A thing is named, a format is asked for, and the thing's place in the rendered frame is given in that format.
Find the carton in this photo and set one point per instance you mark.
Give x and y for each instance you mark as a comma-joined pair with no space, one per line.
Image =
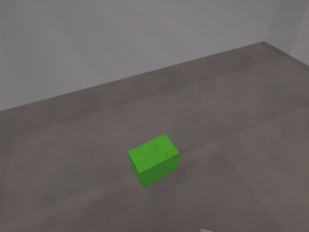
154,160

